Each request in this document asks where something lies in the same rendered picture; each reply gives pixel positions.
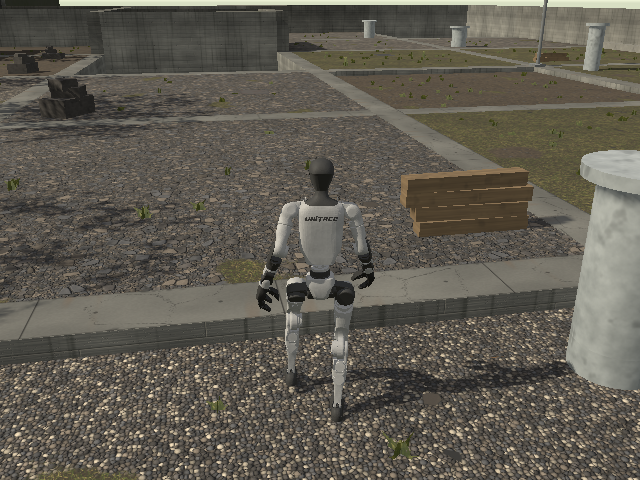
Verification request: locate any robot torso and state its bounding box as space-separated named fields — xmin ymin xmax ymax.
xmin=297 ymin=197 xmax=344 ymax=300

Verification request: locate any left robot thigh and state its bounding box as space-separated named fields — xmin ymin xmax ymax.
xmin=286 ymin=277 xmax=307 ymax=330

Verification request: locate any left robot upper arm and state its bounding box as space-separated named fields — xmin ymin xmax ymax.
xmin=272 ymin=201 xmax=301 ymax=258

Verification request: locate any right robot hand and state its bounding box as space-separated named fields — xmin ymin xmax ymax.
xmin=351 ymin=269 xmax=375 ymax=289

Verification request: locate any left robot hand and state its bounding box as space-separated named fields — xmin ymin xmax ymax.
xmin=256 ymin=285 xmax=279 ymax=312

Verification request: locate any left robot forearm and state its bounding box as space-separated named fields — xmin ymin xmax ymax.
xmin=259 ymin=242 xmax=282 ymax=289

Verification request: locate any right robot forearm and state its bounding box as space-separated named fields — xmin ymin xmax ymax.
xmin=358 ymin=240 xmax=374 ymax=274

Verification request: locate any right robot upper arm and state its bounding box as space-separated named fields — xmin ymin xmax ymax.
xmin=342 ymin=201 xmax=369 ymax=255

